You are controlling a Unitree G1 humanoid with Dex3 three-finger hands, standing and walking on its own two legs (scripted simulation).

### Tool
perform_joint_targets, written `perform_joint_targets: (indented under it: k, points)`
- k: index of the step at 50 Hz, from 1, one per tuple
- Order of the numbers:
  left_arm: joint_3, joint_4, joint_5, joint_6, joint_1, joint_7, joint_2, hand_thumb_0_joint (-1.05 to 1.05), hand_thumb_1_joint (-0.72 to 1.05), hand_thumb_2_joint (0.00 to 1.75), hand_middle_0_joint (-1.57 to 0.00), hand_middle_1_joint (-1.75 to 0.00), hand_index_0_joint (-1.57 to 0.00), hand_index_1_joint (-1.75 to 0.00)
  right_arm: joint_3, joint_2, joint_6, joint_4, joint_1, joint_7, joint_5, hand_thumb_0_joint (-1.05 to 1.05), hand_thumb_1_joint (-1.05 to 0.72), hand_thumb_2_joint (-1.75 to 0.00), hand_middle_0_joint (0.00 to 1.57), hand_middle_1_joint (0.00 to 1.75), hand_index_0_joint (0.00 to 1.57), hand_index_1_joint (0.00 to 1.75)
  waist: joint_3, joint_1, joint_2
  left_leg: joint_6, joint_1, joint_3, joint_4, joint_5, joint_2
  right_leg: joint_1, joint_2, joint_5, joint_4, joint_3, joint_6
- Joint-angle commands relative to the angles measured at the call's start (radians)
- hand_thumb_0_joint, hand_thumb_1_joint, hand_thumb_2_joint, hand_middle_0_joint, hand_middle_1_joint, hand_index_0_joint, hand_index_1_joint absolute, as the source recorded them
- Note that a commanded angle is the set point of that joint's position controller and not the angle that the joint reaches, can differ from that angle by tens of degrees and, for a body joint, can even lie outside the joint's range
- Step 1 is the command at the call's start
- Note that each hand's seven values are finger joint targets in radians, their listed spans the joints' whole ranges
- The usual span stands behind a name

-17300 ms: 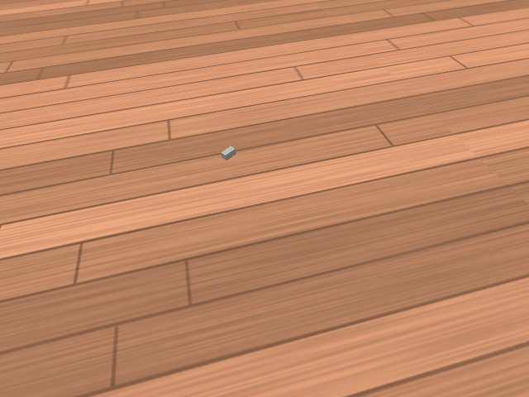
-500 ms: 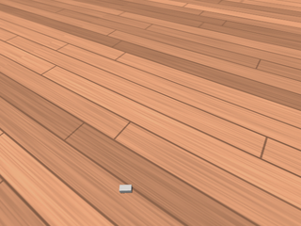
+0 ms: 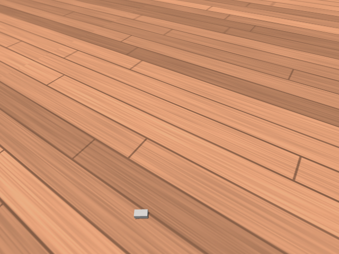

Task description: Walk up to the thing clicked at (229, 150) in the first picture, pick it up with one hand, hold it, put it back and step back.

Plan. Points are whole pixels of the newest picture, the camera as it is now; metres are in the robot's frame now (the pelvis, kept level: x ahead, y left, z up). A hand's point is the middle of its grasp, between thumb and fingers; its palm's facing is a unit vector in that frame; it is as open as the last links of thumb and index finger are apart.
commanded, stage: stand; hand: left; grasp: from above
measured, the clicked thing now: (141, 213) +0.50 +0.22 -0.76
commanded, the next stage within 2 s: rise first in 0.32 s
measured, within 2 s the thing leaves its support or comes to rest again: neither
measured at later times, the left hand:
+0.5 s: hand out of the picture +0.09 +0.25 -0.16, palm faces +0.03 -0.94 -0.34, open 7.5 cm
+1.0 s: hand out of the picture +0.15 +0.26 -0.21, palm faces -0.09 -0.91 -0.41, open 13.1 cm
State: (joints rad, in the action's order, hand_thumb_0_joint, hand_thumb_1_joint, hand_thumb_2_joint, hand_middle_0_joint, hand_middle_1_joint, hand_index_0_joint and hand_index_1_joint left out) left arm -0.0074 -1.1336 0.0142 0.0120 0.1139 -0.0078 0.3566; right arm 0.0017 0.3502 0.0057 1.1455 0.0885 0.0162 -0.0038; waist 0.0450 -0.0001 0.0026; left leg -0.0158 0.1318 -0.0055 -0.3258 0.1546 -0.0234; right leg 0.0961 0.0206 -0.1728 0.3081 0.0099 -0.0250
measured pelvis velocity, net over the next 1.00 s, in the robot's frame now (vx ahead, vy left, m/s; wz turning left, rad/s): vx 0.01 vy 0.01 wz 0.00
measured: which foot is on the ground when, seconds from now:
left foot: down 0.00-1.00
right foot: down 0.00-1.00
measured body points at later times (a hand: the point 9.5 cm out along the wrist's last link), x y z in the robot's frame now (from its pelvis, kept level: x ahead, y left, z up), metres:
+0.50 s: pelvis +0.01 +0.00 +0.00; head +0.04 +0.00 +0.45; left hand +0.09 +0.30 -0.13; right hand +0.10 -0.29 -0.13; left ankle +0.02 +0.13 -0.75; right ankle +0.00 -0.14 -0.75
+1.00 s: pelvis +0.01 +0.01 -0.06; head +0.09 +0.02 +0.38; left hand +0.15 +0.31 -0.18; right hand +0.15 -0.25 -0.16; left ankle +0.02 +0.13 -0.75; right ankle +0.00 -0.14 -0.75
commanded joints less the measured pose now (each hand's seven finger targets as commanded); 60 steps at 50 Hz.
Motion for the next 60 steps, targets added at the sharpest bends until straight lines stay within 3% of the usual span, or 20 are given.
perform_joint_targets:
  k: [1,20,21,22,23,24,27,29,31,37,39,41,42,44,47,48,49,51,52,60]
  points:
    - [0.044,0.056,-0.004,0.019,-0.027,0.014,0.210,0.00,0.90,0.90,-0.20,-0.30,-0.20,-0.30,-0.043,0.222,0.023,-0.053,-0.035,-0.016,-0.004,0.00,-0.90,-0.90,0.20,0.30,0.20,0.30,-0.055,0.004,0.007,0.031,-0.014,0.092,0.066,-0.018,-0.106,0.033,0.112,0.030,-0.061,0.075,0.037]
    - [0.044,0.054,-0.006,0.018,-0.017,0.017,0.210,0.00,0.90,0.90,-0.20,-0.30,-0.20,-0.30,-0.039,0.216,0.026,-0.058,-0.024,-0.021,-0.002,0.00,-0.90,-0.90,0.20,0.30,0.20,0.30,-0.083,0.001,-0.007,0.033,-0.049,0.089,0.035,-0.160,-0.110,-0.002,0.120,0.144,-0.041,0.067,0.038]
    - [0.044,0.054,-0.005,0.020,-0.011,0.016,0.208,0.00,0.82,0.96,-0.15,-0.38,-0.16,-0.38,-0.040,0.221,0.026,-0.058,-0.020,-0.021,-0.002,0.00,-0.91,-0.91,0.20,0.30,0.20,0.30,-0.095,0.001,0.000,0.034,-0.057,0.088,0.030,-0.176,-0.113,-0.010,0.120,0.161,-0.040,0.062,0.037]
    - [0.051,0.405,-0.057,0.115,-0.361,0.032,0.044,0.00,0.74,0.89,-0.23,-0.44,-0.24,-0.46,0.002,0.051,0.078,-0.337,0.012,-0.044,0.064,0.00,-0.99,-0.92,0.20,0.30,0.20,0.30,-0.002,0.122,0.006,0.024,0.077,-0.039,-0.028,0.008,0.022,0.230,-0.022,0.063,0.031,-0.027,0.026]
    - [0.068,0.325,-0.052,0.106,-0.468,0.038,0.092,0.00,0.66,0.90,-0.25,-0.52,-0.21,-0.54,-0.006,0.085,0.076,-0.281,0.068,-0.055,0.063,0.00,-0.91,-0.90,0.20,0.30,0.20,0.30,-0.050,0.094,-0.002,0.024,0.073,-0.035,-0.048,0.030,0.026,0.189,-0.019,0.039,0.044,-0.034,0.027]
    - [0.116,0.159,-0.032,0.069,-0.292,0.039,0.168,0.00,0.62,0.89,-0.24,-0.60,-0.21,-0.62,-0.028,0.118,0.064,-0.289,0.107,-0.066,0.068,0.00,-0.88,-0.90,0.20,0.30,0.20,0.30,-0.024,0.068,-0.018,0.024,0.099,-0.035,-0.058,0.041,0.022,0.189,-0.028,0.004,0.053,-0.046,0.033]
    - [0.191,0.091,0.035,0.041,-0.308,0.003,0.255,0.00,0.38,0.85,-0.21,-0.80,-0.22,-0.79,-0.068,0.115,0.066,-0.352,0.135,-0.070,0.038,0.00,-0.90,-0.90,0.20,0.30,0.20,0.30,-0.180,0.032,-0.028,0.025,0.162,-0.022,-0.183,-0.021,0.028,0.227,-0.024,0.050,0.171,-0.039,0.037]
    - [0.226,0.065,0.083,0.015,-0.124,-0.015,0.230,0.00,0.22,0.82,-0.22,-0.88,-0.24,-0.85,-0.087,0.094,0.069,-0.395,0.169,-0.057,0.017,0.00,-0.92,-0.90,0.20,0.30,0.20,0.30,-0.284,-0.022,0.019,0.019,0.213,-0.024,-0.249,-0.070,0.047,0.203,-0.015,0.089,0.235,-0.029,0.041]
    - [0.216,0.162,0.099,-0.020,-0.106,-0.019,0.213,0.00,0.06,0.85,-0.20,-0.91,-0.22,-0.89,-0.088,0.085,0.074,-0.460,0.150,-0.053,0.023,0.00,-0.91,-0.90,0.20,0.30,0.20,0.30,-0.299,-0.034,0.074,0.008,0.204,-0.025,-0.238,-0.081,0.050,0.202,-0.024,0.073,0.239,-0.032,0.046]
    - [0.189,0.318,0.132,-0.168,-0.088,-0.011,0.161,0.00,-0.42,0.86,-0.23,-0.93,-0.23,-0.94,-0.086,0.072,0.075,-0.577,0.107,-0.042,0.036,0.00,-0.91,-0.90,0.20,0.30,0.20,0.30,-0.237,0.003,0.009,0.014,0.289,-0.009,-0.289,-0.022,0.029,0.309,-0.039,-0.004,0.283,-0.050,0.043]
    - [0.177,0.374,0.137,-0.183,-0.115,-0.006,0.141,0.00,-0.45,0.86,-0.24,-0.92,-0.23,-0.93,-0.085,0.063,0.085,-0.590,0.129,-0.037,0.033,0.00,-0.91,-0.90,0.20,0.30,0.20,0.30,-0.233,0.022,0.012,0.015,0.336,-0.008,-0.337,0.020,0.024,0.373,-0.042,-0.041,0.333,-0.048,0.040]
    - [0.207,0.435,0.146,-0.176,-0.123,0.002,0.161,0.00,-0.44,0.86,-0.25,-0.91,-0.24,-0.92,-0.090,0.058,0.101,-0.607,0.144,-0.037,0.029,0.00,-0.92,-0.90,0.20,0.30,0.20,0.30,-0.262,0.020,0.036,0.015,0.375,-0.006,-0.394,0.044,0.023,0.428,-0.040,-0.065,0.391,-0.045,0.040]
    - [0.226,0.399,0.156,-0.182,-0.037,0.006,0.166,0.00,-0.46,0.86,-0.24,-0.93,-0.23,-0.94,-0.087,0.050,0.107,-0.612,0.153,-0.038,0.028,0.00,-0.92,-0.91,0.20,0.30,0.20,0.30,-0.299,0.014,0.023,0.017,0.383,-0.001,-0.418,0.042,0.021,0.437,-0.038,-0.066,0.417,-0.044,0.040]
    - [0.216,0.541,0.158,-0.169,-0.087,0.005,0.172,0.00,-0.48,0.88,-0.24,-0.91,-0.22,-0.93,-0.093,0.049,0.122,-0.635,0.155,-0.042,0.025,0.00,-0.92,-0.91,0.20,0.30,0.20,0.30,-0.340,0.023,0.051,0.017,0.404,0.002,-0.462,0.039,0.017,0.481,-0.036,-0.058,0.471,-0.038,0.039]
    - [0.191,0.636,0.159,-0.176,-0.030,0.003,0.141,0.00,-0.48,0.89,-0.23,-0.92,-0.21,-0.94,-0.099,0.051,0.141,-0.656,0.158,-0.053,0.022,0.00,-0.91,-0.91,0.20,0.30,0.20,0.30,-0.380,0.039,0.061,0.017,0.410,0.010,-0.515,-0.031,0.008,0.516,-0.037,-0.003,0.526,-0.040,0.038]
    - [0.216,0.621,0.166,-0.191,0.041,0.004,0.160,0.00,-0.49,0.91,-0.22,-0.92,-0.20,-0.94,-0.100,0.051,0.144,-0.653,0.169,-0.057,0.020,0.00,-0.91,-0.90,0.20,0.30,0.20,0.30,-0.396,0.029,0.061,0.018,0.413,0.015,-0.531,-0.060,0.006,0.517,-0.036,0.014,0.541,-0.043,0.039]
    - [0.195,0.676,0.163,-0.199,0.024,0.001,0.143,0.00,-0.48,0.91,-0.22,-0.90,-0.20,-0.93,-0.101,0.053,0.147,-0.665,0.163,-0.060,0.019,0.00,-0.91,-0.90,0.20,0.30,0.20,0.30,-0.384,0.042,0.061,0.019,0.420,0.015,-0.542,-0.053,0.006,0.542,-0.037,0.009,0.546,-0.041,0.037]
    - [0.216,0.697,0.170,-0.224,0.079,0.003,0.166,0.00,-0.46,0.90,-0.20,-0.92,-0.18,-0.94,-0.097,0.051,0.149,-0.661,0.167,-0.066,0.018,0.00,-0.88,-0.90,0.20,0.30,0.20,0.30,-0.383,0.031,0.071,0.018,0.441,0.019,-0.558,-0.049,0.004,0.548,-0.037,-0.004,0.562,-0.044,0.039]
    - [0.196,0.753,0.165,-0.233,0.079,-0.002,0.147,0.00,-0.46,0.90,-0.20,-0.91,-0.18,-0.93,-0.095,0.047,0.154,-0.679,0.153,-0.067,0.015,0.00,-0.88,-0.89,0.20,0.30,0.20,0.30,-0.396,0.035,0.073,0.018,0.447,0.022,-0.569,-0.053,0.003,0.555,-0.037,-0.001,0.570,-0.045,0.038]
    - [0.206,0.827,0.188,-0.300,0.182,-0.001,0.143,0.00,-0.44,0.88,-0.20,-0.93,-0.19,-0.93,-0.085,0.032,0.172,-0.725,0.132,-0.078,0.011,0.00,-0.88,-0.90,0.20,0.30,0.20,0.30,-0.387,0.033,0.065,0.020,0.545,0.028,-0.634,0.000,0.004,0.624,-0.039,-0.050,0.631,-0.054,0.041]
